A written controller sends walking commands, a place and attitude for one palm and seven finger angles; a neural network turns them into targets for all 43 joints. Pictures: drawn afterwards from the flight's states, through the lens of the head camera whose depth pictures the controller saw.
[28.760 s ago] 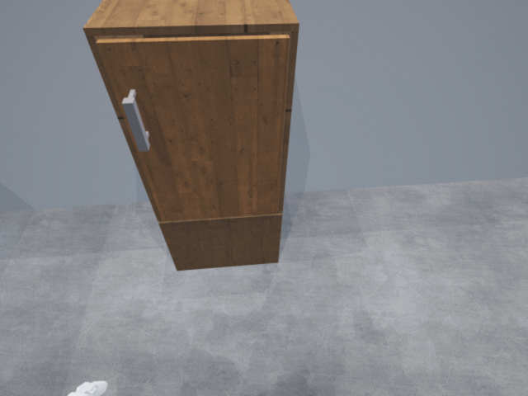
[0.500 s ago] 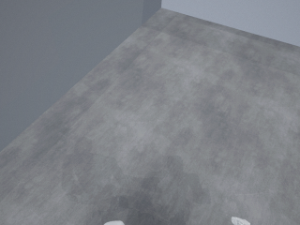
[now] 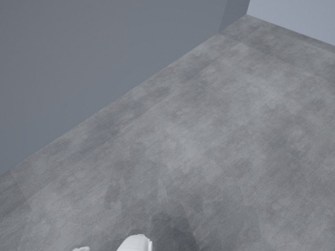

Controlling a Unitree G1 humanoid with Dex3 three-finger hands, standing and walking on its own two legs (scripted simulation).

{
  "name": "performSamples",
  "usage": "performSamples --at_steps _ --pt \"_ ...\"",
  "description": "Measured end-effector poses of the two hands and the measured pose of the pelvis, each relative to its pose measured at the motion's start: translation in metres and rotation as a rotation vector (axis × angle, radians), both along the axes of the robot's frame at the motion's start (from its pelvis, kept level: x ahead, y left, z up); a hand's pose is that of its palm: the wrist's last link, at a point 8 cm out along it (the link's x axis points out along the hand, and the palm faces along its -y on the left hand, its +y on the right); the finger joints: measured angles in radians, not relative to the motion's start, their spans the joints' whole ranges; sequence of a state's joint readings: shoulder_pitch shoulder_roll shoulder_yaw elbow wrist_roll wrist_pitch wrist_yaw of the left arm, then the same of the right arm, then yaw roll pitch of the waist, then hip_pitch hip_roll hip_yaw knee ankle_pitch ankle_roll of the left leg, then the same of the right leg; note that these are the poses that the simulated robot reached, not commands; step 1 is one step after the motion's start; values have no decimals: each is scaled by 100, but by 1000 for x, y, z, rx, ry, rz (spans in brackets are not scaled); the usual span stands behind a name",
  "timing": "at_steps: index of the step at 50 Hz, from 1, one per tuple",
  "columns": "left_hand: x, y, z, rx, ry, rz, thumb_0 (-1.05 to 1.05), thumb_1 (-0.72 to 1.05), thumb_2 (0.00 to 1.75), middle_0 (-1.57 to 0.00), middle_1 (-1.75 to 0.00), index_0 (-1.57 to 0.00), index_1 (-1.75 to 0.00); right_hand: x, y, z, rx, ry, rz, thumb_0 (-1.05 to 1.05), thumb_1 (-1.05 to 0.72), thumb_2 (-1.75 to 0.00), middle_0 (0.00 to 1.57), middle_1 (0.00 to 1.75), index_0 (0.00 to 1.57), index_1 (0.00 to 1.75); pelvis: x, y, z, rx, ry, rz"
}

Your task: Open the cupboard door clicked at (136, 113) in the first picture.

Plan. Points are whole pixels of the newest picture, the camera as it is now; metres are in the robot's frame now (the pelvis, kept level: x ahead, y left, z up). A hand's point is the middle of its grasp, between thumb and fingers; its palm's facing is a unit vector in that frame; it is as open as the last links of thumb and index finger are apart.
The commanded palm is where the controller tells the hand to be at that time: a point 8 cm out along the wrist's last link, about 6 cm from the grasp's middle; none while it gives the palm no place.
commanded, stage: turn to face it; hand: left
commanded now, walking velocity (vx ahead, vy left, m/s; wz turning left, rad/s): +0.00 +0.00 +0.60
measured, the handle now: out of the picture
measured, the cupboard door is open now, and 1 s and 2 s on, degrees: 47 47 47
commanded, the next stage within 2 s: none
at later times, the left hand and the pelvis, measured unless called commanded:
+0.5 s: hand out of the picture +0.07 +0.23 -0.15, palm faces +0.29 -0.91 -0.28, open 7.4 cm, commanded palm none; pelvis +0.02 -0.01 +0.00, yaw +17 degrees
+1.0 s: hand out of the picture -0.05 +0.17 -0.19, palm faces +0.60 -0.76 -0.24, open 7.4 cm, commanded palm none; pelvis +0.04 -0.03 -0.01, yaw +36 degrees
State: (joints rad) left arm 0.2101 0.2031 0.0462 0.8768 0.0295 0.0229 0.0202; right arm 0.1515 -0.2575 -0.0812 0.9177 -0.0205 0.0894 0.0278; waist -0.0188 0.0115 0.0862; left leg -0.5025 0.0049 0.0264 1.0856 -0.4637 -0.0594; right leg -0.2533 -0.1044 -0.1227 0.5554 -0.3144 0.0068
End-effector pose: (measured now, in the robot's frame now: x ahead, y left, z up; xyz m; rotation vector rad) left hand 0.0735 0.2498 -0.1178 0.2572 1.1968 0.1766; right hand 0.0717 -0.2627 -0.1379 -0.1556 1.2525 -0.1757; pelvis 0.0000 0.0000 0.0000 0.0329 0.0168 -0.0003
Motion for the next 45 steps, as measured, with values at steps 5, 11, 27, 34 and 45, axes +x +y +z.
performSamples --at_steps 5,11,27,34,45 --pt "-23 -7 -13 -60 27 74 1 90 89 -20 -30 -20 -30 33 10 9 -16 -12 93 1 -91 -90 19 30 19 30 5 1 1 3 -1 66" --pt "-53 12 -43 -98 82 184 1 90 89 -20 -30 -20 -30 77 36 11 -58 -96 214 1 -91 -90 19 30 20 30 8 14 -16 -20 -6 143" --pt "-23 12 0 19 -81 308 1 91 90 -20 -30 -20 -30 89 17 -3 -12 6 326 1 -90 -90 20 30 20 30 27 -25 -5 -32 11 323" --pt "-48 -23 8 24 -58 396 1 91 89 -20 -30 -20 -30 122 3 -7 -3 34 396 1 -91 -90 20 30 20 30 37 -40 0 -5 -6 425" --pt "-125 -52 -28 -91 34 610 1 90 89 -20 -30 -20 -30 193 68 9 -21 -69 632 1 -91 -90 19 30 19 30 40 -29 -8 -3 -15 579"
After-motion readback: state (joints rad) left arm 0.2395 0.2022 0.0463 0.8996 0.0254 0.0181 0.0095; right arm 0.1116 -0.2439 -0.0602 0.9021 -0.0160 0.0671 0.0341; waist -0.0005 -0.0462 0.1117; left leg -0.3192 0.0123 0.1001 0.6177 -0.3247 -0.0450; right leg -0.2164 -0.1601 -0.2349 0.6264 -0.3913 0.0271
